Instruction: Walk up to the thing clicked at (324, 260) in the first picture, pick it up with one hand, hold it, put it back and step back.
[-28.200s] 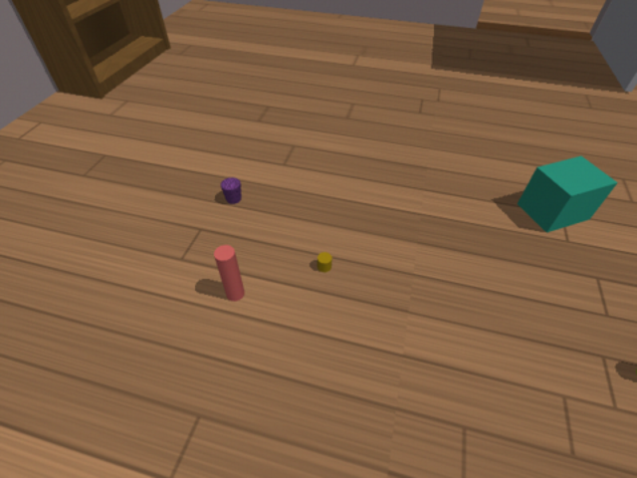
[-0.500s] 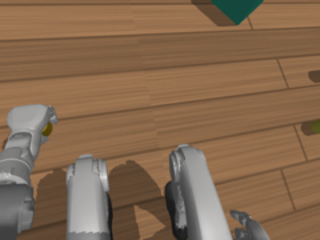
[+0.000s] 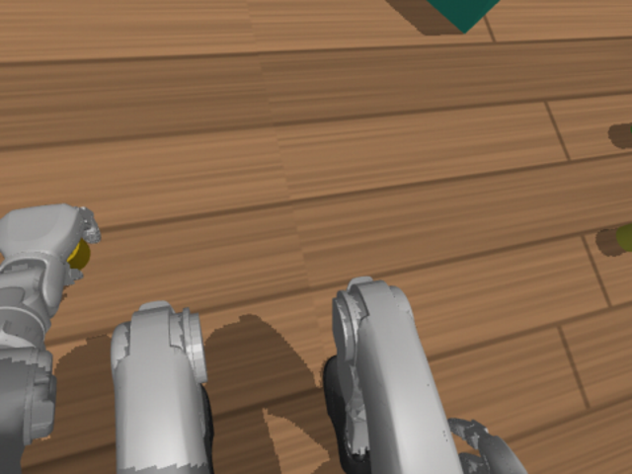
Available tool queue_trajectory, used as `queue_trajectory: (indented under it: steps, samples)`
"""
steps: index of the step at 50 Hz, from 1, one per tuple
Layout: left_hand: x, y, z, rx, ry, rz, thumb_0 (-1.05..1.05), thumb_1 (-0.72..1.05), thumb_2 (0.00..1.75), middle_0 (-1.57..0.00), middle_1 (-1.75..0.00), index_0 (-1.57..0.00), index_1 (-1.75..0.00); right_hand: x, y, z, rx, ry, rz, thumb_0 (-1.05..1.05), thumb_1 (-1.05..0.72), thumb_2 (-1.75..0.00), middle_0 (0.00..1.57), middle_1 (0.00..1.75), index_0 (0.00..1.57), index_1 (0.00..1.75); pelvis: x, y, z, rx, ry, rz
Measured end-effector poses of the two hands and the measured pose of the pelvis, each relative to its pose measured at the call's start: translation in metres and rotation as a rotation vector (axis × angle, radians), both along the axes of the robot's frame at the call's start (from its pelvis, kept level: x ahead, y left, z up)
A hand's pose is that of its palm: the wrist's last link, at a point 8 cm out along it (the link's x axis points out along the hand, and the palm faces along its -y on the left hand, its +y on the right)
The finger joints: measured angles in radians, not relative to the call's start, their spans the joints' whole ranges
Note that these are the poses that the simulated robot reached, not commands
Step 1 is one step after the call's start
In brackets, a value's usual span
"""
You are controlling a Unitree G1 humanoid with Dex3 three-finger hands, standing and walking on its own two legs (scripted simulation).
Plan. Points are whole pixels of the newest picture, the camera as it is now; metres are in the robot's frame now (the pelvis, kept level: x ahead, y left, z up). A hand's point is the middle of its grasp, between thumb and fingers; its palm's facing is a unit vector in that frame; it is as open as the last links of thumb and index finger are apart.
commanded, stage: lower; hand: left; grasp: from above
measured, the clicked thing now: (61, 250) +0.42 +0.30 -0.19
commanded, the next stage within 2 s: rest in 0.18 s
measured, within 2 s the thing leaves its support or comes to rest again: rests again in 1.04 s
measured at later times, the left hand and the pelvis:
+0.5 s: hand (84, 264) +0.41 +0.29 -0.23, palm faces -0.47 -0.10 -0.88, open 7.0 cm; pelvis +0.01 +0.00 -0.03, yaw -2 degrees
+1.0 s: hand (94, 267) +0.41 +0.28 -0.27, palm faces -0.45 -0.13 -0.88, open 6.8 cm; pelvis +0.01 +0.01 -0.05, yaw -5 degrees
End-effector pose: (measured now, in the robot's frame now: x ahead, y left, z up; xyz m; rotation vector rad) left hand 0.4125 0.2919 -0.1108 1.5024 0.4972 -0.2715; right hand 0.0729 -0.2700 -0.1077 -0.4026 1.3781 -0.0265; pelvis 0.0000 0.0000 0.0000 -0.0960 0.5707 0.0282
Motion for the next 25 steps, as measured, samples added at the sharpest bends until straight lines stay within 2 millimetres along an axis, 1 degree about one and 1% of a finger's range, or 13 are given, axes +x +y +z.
queue_trajectory:
  steps: [7,14,25]
  samples:
    - [-0.002,-0.001,-0.022,-0.023,0.018,-0.006,-0.06,0.27,0.41,-0.74,-0.49,-0.97,-0.53,0.003,-0.002,-0.005,-0.010,0.004,0.029,0.00,-0.92,-0.90,0.20,0.30,0.20,0.30,0.001,0.000,-0.010,-0.008,-0.011,-0.006]
    - [-0.002,-0.002,-0.041,-0.031,-0.001,-0.010,-0.06,0.27,0.41,-0.74,-0.49,-0.97,-0.54,0.003,-0.003,-0.010,-0.019,0.018,0.043,0.00,-0.92,-0.90,0.20,0.30,0.20,0.30,0.004,0.000,-0.020,-0.013,-0.019,-0.010]
    - [0.005,-0.004,-0.063,-0.030,0.001,0.014,-0.06,0.27,0.41,-0.74,-0.47,-0.97,-0.51,0.000,-0.001,-0.020,0.000,0.053,0.082,0.00,-0.91,-0.89,0.20,0.30,0.20,0.30,0.008,0.000,-0.030,-0.021,-0.024,-0.021]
